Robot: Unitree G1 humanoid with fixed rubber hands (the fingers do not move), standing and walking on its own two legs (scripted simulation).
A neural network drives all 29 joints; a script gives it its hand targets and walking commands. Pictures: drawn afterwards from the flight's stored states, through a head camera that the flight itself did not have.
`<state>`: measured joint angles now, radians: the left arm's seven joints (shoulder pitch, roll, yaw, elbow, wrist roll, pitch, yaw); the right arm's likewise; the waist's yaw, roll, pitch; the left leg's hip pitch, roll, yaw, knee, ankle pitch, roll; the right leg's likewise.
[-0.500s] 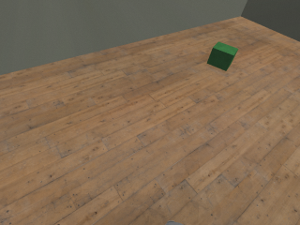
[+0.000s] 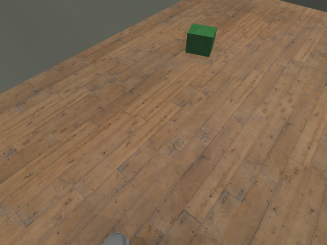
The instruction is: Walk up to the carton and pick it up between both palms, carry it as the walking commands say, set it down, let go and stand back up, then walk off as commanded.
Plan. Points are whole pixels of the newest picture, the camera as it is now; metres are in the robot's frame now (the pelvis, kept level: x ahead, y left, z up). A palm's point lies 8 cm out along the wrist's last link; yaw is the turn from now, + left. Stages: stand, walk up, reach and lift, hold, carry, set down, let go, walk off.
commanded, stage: walk up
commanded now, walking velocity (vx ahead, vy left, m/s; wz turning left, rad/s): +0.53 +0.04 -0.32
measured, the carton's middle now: (200, 40) +2.15 -0.39 -0.67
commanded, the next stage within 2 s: none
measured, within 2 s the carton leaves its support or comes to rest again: neither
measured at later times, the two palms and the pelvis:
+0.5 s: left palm (69, 192) +0.30 +0.30 -0.15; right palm (244, 198) +0.28 -0.23 -0.11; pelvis +0.27 +0.05 +0.00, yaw -7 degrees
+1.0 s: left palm (120, 123) +0.55 +0.17 -0.12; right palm (258, 138) +0.50 -0.34 -0.14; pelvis +0.49 -0.08 +0.00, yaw -8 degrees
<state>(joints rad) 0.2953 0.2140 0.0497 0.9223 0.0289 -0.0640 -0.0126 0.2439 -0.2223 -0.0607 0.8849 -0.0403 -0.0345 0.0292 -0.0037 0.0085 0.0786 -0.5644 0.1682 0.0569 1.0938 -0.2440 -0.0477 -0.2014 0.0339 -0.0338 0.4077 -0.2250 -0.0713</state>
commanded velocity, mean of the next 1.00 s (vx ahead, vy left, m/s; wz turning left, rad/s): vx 0.49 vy -0.10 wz -0.16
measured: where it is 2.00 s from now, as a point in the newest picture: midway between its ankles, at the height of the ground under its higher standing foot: (185, 138)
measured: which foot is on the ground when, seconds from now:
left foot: up 0.00-0.28, down 0.30-0.82, up 0.84-1.00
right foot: down 0.00-0.32, up 0.34-0.80, down 0.82-1.00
